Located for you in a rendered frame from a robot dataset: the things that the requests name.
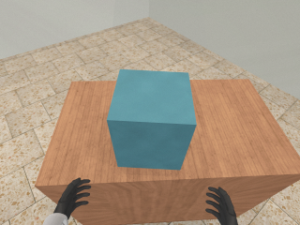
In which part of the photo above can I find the carton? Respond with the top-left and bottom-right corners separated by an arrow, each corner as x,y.
107,69 -> 197,171

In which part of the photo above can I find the robot right hand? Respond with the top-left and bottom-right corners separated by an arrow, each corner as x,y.
205,187 -> 238,225

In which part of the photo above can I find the left robot forearm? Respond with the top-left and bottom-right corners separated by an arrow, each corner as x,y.
42,213 -> 68,225

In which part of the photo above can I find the pedestal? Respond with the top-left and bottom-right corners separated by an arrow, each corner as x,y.
34,79 -> 300,225

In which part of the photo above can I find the robot left hand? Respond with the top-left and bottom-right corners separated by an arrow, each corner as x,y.
53,177 -> 91,220

